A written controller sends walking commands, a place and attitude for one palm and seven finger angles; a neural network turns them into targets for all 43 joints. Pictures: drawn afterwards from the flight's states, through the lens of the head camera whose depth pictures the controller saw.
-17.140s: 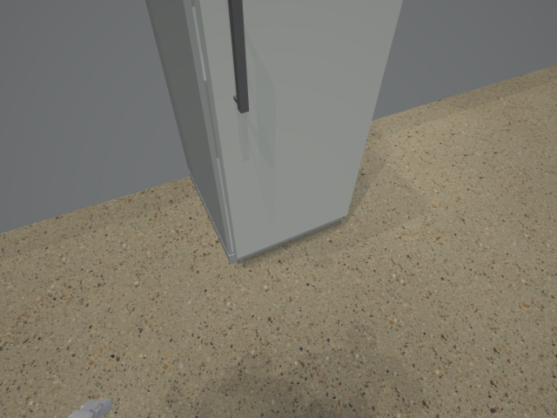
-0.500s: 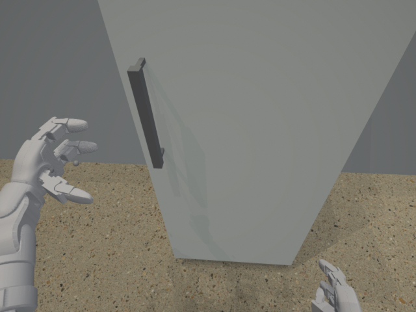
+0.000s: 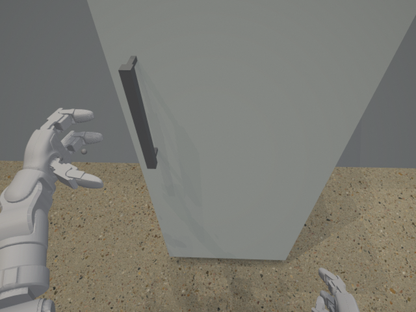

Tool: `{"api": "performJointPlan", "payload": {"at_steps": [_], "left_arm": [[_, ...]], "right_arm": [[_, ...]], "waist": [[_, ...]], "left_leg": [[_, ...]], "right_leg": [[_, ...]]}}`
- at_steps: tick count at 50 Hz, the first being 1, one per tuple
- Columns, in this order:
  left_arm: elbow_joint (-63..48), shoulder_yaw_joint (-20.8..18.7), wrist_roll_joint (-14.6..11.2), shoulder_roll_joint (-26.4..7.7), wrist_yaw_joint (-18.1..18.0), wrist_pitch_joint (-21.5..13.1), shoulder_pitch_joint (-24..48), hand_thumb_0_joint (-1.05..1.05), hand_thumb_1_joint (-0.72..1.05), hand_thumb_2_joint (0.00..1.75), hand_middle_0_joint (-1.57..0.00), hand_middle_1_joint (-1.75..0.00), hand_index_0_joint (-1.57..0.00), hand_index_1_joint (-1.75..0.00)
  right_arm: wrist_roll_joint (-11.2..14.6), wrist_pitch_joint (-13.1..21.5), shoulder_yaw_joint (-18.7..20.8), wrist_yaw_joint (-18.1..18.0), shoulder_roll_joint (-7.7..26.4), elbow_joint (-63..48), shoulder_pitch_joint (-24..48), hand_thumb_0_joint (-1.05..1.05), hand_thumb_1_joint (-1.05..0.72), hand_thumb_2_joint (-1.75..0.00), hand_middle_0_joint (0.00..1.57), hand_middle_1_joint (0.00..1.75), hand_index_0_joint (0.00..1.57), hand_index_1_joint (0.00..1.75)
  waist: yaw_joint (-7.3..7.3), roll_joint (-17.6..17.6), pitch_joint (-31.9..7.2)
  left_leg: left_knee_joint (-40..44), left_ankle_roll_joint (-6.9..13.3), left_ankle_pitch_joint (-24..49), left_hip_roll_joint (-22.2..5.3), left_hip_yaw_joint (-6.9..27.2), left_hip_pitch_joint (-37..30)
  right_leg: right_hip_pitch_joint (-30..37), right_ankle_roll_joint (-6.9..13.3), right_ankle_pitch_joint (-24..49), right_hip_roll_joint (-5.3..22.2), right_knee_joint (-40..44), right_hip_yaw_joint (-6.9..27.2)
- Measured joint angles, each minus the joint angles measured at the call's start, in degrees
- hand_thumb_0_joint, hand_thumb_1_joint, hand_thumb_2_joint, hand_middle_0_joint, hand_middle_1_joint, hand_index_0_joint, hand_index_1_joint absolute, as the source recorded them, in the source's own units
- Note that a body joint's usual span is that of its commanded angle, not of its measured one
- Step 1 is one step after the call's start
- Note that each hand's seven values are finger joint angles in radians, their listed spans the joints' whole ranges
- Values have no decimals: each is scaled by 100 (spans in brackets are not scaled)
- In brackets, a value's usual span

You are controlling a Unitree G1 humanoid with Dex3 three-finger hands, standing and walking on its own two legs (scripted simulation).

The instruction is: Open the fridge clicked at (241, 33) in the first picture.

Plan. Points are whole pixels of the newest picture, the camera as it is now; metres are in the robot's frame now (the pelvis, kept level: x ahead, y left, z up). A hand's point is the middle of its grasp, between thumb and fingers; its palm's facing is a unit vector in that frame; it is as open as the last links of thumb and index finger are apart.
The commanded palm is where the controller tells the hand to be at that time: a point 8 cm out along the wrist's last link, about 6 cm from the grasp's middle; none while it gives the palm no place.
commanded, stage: move the hooked fingers beside the handle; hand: left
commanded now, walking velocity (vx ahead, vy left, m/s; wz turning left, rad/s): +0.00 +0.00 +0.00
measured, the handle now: (143, 119) +0.46 +0.17 +0.14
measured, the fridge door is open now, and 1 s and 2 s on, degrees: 0 0 0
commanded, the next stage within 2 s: feel for the door with the fingertips in 1.52 s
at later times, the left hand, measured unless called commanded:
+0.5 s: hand (101, 136) +0.39 +0.24 +0.15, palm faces +0.05 -1.00 -0.02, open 14.0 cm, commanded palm +0.36 +0.29 +0.16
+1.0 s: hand (103, 134) +0.40 +0.24 +0.15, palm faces +0.06 -1.00 -0.01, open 14.0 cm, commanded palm +0.37 +0.29 +0.15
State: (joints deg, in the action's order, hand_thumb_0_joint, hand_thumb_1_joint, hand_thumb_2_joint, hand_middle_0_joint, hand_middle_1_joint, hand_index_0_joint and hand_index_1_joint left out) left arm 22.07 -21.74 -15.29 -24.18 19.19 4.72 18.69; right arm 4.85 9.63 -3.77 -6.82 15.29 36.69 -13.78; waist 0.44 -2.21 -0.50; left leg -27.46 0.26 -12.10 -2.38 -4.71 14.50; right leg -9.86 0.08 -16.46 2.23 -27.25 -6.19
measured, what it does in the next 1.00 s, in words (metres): stands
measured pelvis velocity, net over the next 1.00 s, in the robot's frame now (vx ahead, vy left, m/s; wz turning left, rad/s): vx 0.00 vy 0.00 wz -0.02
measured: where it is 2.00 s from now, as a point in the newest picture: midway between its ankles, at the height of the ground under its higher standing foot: outside the picture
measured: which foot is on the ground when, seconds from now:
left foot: down 0.00-1.00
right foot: down 0.00-1.00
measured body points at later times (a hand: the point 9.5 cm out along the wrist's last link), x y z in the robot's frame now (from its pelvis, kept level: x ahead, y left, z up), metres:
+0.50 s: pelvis +0.01 +0.00 +0.00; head +0.01 -0.01 +0.45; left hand +0.38 +0.29 +0.16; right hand +0.13 -0.26 -0.10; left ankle +0.03 +0.12 -0.74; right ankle -0.02 -0.11 -0.74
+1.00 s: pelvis +0.00 +0.00 +0.00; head +0.01 -0.01 +0.45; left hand +0.39 +0.29 +0.15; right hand +0.11 -0.26 -0.11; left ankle +0.03 +0.12 -0.74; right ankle -0.02 -0.11 -0.74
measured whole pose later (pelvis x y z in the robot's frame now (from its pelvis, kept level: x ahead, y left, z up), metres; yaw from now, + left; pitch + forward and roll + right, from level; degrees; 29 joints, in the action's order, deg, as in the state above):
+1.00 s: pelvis +0.00 +0.00 +0.00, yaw -1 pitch +2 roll +0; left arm 38.1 -21.4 -12.9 -25.7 17.6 -0.9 29.8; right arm 4.7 4.0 -2.4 -5.4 16.2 36.4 -17.3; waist -1.8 -1.8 -1.5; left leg -29.8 0.3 -13.4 -3.1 -5.5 18.3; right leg -13.9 0.1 -17.1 1.7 -29.1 -5.0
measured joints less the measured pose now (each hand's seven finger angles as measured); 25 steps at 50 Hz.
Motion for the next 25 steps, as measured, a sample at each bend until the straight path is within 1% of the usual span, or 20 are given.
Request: {"api": "performJointPlan", "payload": {"at_steps": [6,10,15,19,25], "left_arm": [[375,-24,29,-126,49,-46,250,-1,-50,30,-30,-120,-30,-120],[584,44,40,-120,62,-107,431,-1,-51,30,-30,-120,-30,-120],[765,117,115,-73,-17,-192,636,-1,-51,30,-30,-120,-30,-120],[797,90,123,-29,-75,-277,676,-1,-50,30,-30,-120,-30,-120],[937,51,177,-60,-133,-270,727,-1,-50,30,-30,-120,-30,-120]], "right_arm": [[18,-72,28,21,25,-46,-67,1,-90,-90,20,30,20,30],[17,-121,48,18,64,-11,-113,1,-90,-90,20,30,20,30],[-1,-180,77,38,82,27,-162,1,-90,-90,20,30,20,30],[-15,-228,94,76,70,32,-217,1,-90,-90,20,30,20,30],[-16,-325,112,120,55,-3,-292,1,-90,-90,20,30,20,30]], "waist": [[-43,7,-15],[-56,6,-16],[-95,17,-1],[-136,24,-33],[-173,27,-75]], "left_leg": [[-51,-2,-31,-17,-8,70],[-94,4,-50,-15,0,140],[-119,8,-64,-16,-8,206],[-105,9,-78,-22,-46,206],[-115,6,-107,-36,-83,217]], "right_leg": [[-64,3,-13,-14,-27,13],[-125,-3,-28,-9,-58,8],[-194,-4,-35,-9,-78,19],[-216,-9,-38,-13,-73,59],[-249,-9,-58,-23,-93,99]]}}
